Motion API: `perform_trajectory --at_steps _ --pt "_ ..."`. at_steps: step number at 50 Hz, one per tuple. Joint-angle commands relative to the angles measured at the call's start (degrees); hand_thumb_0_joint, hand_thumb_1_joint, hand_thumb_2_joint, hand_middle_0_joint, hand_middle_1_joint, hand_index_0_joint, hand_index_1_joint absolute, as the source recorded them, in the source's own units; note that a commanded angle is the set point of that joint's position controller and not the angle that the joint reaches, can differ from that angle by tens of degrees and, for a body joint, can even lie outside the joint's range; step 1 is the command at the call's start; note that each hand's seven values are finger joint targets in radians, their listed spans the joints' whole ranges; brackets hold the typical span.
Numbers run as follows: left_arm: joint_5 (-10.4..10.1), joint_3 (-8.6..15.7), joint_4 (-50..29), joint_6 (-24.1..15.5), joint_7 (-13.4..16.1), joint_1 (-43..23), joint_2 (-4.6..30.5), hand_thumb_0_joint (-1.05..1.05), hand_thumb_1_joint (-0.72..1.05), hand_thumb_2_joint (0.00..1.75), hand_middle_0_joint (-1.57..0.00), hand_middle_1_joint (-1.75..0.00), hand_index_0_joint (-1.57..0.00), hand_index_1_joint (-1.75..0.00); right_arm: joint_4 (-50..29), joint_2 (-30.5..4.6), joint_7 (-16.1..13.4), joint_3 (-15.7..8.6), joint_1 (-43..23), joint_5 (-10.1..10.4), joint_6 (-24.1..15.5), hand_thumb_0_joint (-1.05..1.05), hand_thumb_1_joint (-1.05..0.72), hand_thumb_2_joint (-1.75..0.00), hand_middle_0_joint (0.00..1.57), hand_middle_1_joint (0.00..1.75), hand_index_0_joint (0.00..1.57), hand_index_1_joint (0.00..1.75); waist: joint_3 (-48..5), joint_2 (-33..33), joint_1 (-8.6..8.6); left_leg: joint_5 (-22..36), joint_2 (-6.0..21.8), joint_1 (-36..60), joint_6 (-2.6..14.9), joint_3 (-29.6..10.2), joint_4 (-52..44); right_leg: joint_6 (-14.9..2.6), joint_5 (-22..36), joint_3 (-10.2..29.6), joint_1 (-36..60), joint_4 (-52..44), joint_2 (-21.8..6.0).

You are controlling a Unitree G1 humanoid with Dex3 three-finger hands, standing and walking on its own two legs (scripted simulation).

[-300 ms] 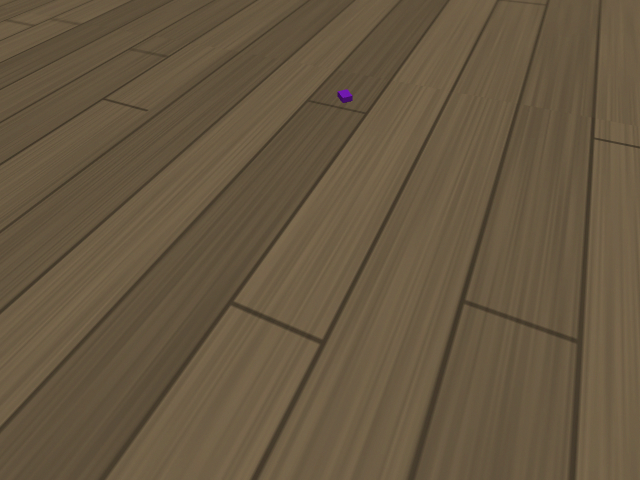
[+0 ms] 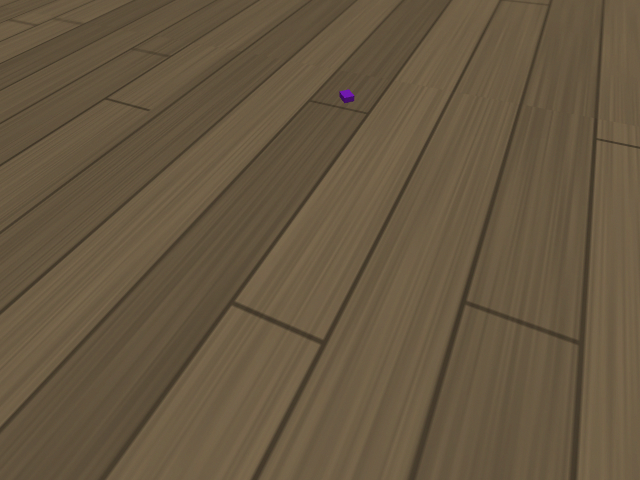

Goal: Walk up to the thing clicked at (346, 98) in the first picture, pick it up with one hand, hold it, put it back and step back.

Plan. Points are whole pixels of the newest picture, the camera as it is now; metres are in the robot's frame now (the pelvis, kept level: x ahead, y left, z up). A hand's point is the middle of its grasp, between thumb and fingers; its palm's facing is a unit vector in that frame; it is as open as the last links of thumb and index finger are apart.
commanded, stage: stand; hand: left
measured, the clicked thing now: (346, 96) +2.27 -0.09 -0.77
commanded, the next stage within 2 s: walk up in 0.82 s
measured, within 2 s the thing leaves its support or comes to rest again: neither
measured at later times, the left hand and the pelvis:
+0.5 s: hand out of the picture +0.08 +0.25 -0.16, palm faces -0.03 -0.94 -0.34, open 7.4 cm; pelvis +0.00 +0.00 +0.00, yaw +0 degrees
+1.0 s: hand out of the picture +0.11 +0.27 -0.15, palm faces -0.23 -0.89 -0.38, open 7.4 cm; pelvis +0.02 +0.00 -0.01, yaw -11 degrees
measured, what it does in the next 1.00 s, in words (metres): stands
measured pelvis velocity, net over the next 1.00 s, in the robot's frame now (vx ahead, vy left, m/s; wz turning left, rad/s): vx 0.02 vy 0.00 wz -0.20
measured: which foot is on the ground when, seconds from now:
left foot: down 0.00-1.00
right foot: down 0.00-0.92, up 0.94-1.00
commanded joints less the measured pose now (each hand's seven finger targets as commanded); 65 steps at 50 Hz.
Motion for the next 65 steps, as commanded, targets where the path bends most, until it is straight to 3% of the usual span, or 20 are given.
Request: perform_trajectory --at_steps 1,40,41,42,43,44,45,46,47,48,51,55,56,57,58,59,60,62,64,65 --pt "0.0 2.4 -3.7 -0.9 0.7 -2.3 11.6 0.00 0.90 0.90 -0.20 -0.30 -0.20 -0.30 -3.5 -12.3 -0.9 -2.4 -2.1 0.0 -1.5 0.00 -0.90 -0.90 0.20 0.30 0.20 0.30 -5.0 0.7 0.09 10.1 6.5 1.0 1.66 -4.5 -2.5 -1.66 9.8 5.0 0.4 -3.0 -7.1" --pt "0.0 2.5 -3.8 -0.9 0.7 -1.9 12.3 0.00 0.90 0.90 -0.20 -0.30 -0.20 -0.30 -3.7 -12.5 -0.8 -2.2 -1.5 -0.1 -1.4 0.00 -0.90 -0.90 0.20 0.30 0.20 0.30 -4.7 0.4 0.16 10.0 6.9 1.1 1.75 -4.7 -3.3 -1.74 10.1 5.2 0.9 -3.3 -7.2" --pt "0.8 6.5 -8.7 -1.3 -1.8 4.9 21.2 0.00 0.90 0.90 -0.20 -0.30 -0.20 -0.30 -12.7 -21.5 2.1 -7.9 -4.6 -1.8 -3.0 0.00 -0.90 -0.90 0.20 0.30 0.20 0.30 -7.4 5.0 0.14 -23.7 5.7 5.8 4.51 -1.1 9.1 -5.75 -19.5 17.9 -11.7 -0.4 -7.9" --pt "0.8 6.2 -9.1 -1.4 -2.5 2.4 20.4 0.00 0.90 0.90 -0.20 -0.30 -0.20 -0.30 -12.6 -19.8 3.1 -7.7 -5.2 -2.3 -2.8 0.00 -0.90 -0.90 0.20 0.30 0.20 0.30 -2.9 1.5 -1.12 -28.3 4.0 4.5 5.62 -1.8 12.1 -5.75 -28.8 22.5 -21.7 -3.5 -9.1" --pt "0.9 6.8 -11.3 -1.9 -2.8 -3.0 19.2 0.00 0.90 0.90 -0.20 -0.30 -0.20 -0.30 -13.6 -17.7 3.9 -7.5 -2.5 -2.1 -2.7 0.00 -0.90 -0.90 0.20 0.30 0.20 0.30 -1.9 -0.3 -3.74 -27.4 4.7 1.0 6.08 -4.9 12.0 -6.78 -29.6 25.1 -23.2 -1.4 -10.1" --pt "0.7 6.6 -13.3 -2.3 -3.0 -6.2 18.3 0.00 0.90 0.90 -0.20 -0.30 -0.20 -0.30 -13.9 -16.8 4.3 -7.5 0.0 -1.9 -2.7 0.00 -0.90 -0.90 0.20 0.30 0.20 0.30 -0.9 -2.8 -5.41 -26.2 5.2 4.1 6.79 -6.8 9.2 -5.53 -27.2 23.6 -29.1 0.5 -8.2" --pt "0.7 6.2 -14.7 -2.4 -3.0 -9.3 16.3 0.00 0.90 0.90 -0.20 -0.30 -0.20 -0.30 -13.1 -17.8 4.2 -8.5 5.0 -2.0 -2.9 0.00 -0.90 -0.90 0.20 0.30 0.20 0.30 -1.6 -1.2 -8.54 -25.0 8.5 15.8 8.20 -9.1 1.1 -1.79 -20.0 15.1 -39.3 4.5 -3.7" --pt "0.4 5.5 -16.8 -2.4 -2.9 -13.3 13.9 0.00 0.90 0.90 -0.20 -0.30 -0.20 -0.30 -12.4 -21.1 3.7 -10.0 9.6 -1.9 -3.1 0.00 -0.90 -0.90 0.20 0.30 0.20 0.30 -4.9 10.7 -11.98 -29.2 18.6 27.7 11.57 -17.0 -10.4 1.50 -12.8 -0.1 -48.6 19.1 2.3" --pt "0.7 5.7 -17.1 -2.5 -2.6 -11.1 15.3 0.00 0.90 0.90 -0.20 -0.30 -0.20 -0.30 -14.7 -22.1 3.6 -10.1 5.3 -1.8 -3.3 0.00 -0.90 -0.90 0.20 0.30 0.20 0.30 -3.9 13.3 -9.48 -27.1 26.7 20.9 15.02 -22.5 -11.5 -0.66 -16.0 0.5 -48.9 31.8 -3.5" --pt "0.7 5.5 -16.3 -2.4 -2.8 -9.1 17.2 0.00 0.90 0.90 -0.20 -0.30 -0.20 -0.30 -17.5 -20.5 3.6 -9.4 0.6 -1.6 -3.4 0.00 -0.90 -0.90 0.20 0.30 0.20 0.30 -2.0 6.3 -6.69 -25.7 28.2 12.0 15.23 -21.0 -12.9 -0.56 -14.7 2.0 -43.4 34.3 -7.9" --pt "-1.2 6.1 -12.4 -2.3 -4.5 1.3 18.7 0.00 0.90 0.90 -0.20 -0.30 -0.20 -0.30 -19.9 -21.3 4.4 -9.4 -7.6 -2.3 -4.5 0.00 -0.90 -0.90 0.20 0.30 0.20 0.30 -2.1 9.7 1.12 -26.7 21.0 0.2 11.99 -7.1 -10.9 -0.94 -11.9 1.5 -26.8 29.3 -11.1" --pt "-0.9 6.8 -10.8 -2.6 -5.0 7.7 18.6 0.00 0.90 0.90 -0.20 -0.30 -0.20 -0.30 -21.5 -20.6 5.8 -9.2 -8.6 -2.9 -3.9 0.00 -0.90 -0.90 0.20 0.30 0.20 0.30 -2.1 4.0 3.39 -29.1 14.0 -9.6 9.38 6.7 0.0 -0.45 -3.6 -9.3 -10.1 22.2 -7.2" --pt "-0.7 7.1 -10.1 -2.8 -4.6 11.2 18.8 0.00 0.90 0.90 -0.20 -0.30 -0.20 -0.30 -21.8 -20.5 6.0 -9.0 -8.7 -2.9 -3.5 0.00 -0.90 -0.90 0.20 0.30 0.20 0.30 -2.0 0.1 5.00 -30.2 11.8 -15.4 8.43 9.9 6.5 -0.91 -2.2 -10.8 -2.6 19.5 -6.2" --pt "-0.3 7.7 -8.4 -3.2 -3.7 17.3 20.1 0.00 0.90 0.90 -0.20 -0.30 -0.20 -0.30 -22.1 -19.5 6.0 -8.6 -8.2 -3.1 -3.1 0.00 -0.90 -0.90 0.20 0.30 0.20 0.30 -3.6 -6.2 7.80 -24.1 7.8 -21.1 7.02 12.5 19.1 -1.77 -5.5 -11.8 5.9 17.0 -3.1" --pt "0.2 9.2 -6.8 -3.7 -2.3 26.0 24.0 0.00 0.90 0.90 -0.20 -0.30 -0.20 -0.30 -23.5 -16.5 6.3 -7.3 -9.0 -2.8 -2.9 0.00 -0.90 -0.90 0.20 0.30 0.20 0.30 -4.6 -16.9 12.16 -18.9 2.9 -32.9 4.35 13.8 42.2 -5.57 -19.2 0.0 14.4 11.2 -5.3" --pt "0.2 10.1 -8.4 -3.9 -0.9 29.5 28.0 0.00 0.90 0.90 -0.20 -0.30 -0.20 -0.30 -26.9 -14.5 7.0 -6.1 -11.1 -1.8 -3.3 0.00 -0.90 -0.90 0.20 0.30 0.20 0.30 -3.1 -22.2 12.77 -27.8 -2.8 -48.5 1.36 6.2 52.5 -12.04 -34.5 32.1 18.2 -3.5 -18.3" --pt "-0.7 9.1 -11.0 -4.3 -0.1 23.1 29.8 0.00 0.90 0.90 -0.20 -0.30 -0.20 -0.30 -28.5 -17.0 7.0 -6.2 -14.9 -2.1 -3.7 0.00 -0.90 -0.90 0.20 0.30 0.20 0.30 -3.3 -15.2 9.84 -23.3 2.6 -50.9 0.42 -5.9 53.6 -18.01 -44.2 52.5 13.3 -15.2 -27.7" --pt "-0.8 8.6 -14.6 -5.1 1.0 15.4 28.9 0.00 0.90 0.90 -0.20 -0.30 -0.20 -0.30 -26.6 -20.9 7.2 -6.7 -15.2 -1.3 -3.7 0.00 -0.90 -0.90 0.20 0.30 0.20 0.30 -1.0 -2.4 5.62 -15.0 7.8 -49.9 -0.04 -8.5 51.8 -16.88 -32.9 39.5 11.2 -10.5 -25.1" --pt "-1.5 7.9 -15.8 -6.0 1.7 11.3 26.3 0.00 0.90 0.90 -0.20 -0.30 -0.20 -0.30 -24.7 -20.2 7.3 -6.5 -9.7 -1.8 -3.3 0.00 -0.90 -0.90 0.20 0.30 0.20 0.30 -0.5 -2.9 1.64 -9.9 9.5 -41.2 0.19 -7.2 44.7 -12.30 -20.8 26.9 2.0 -7.2 -20.8" --pt "-1.5 7.6 -16.5 -6.6 1.7 9.5 25.7 0.00 0.90 0.90 -0.20 -0.30 -0.20 -0.30 -24.3 -20.4 7.7 -6.8 -7.1 -1.9 -2.7 0.00 -0.90 -0.90 0.20 0.30 0.20 0.30 -0.1 -4.5 0.09 -7.7 10.2 -36.8 0.44 -7.5 41.0 -10.88 -19.8 22.1 -2.7 -7.2 -18.6"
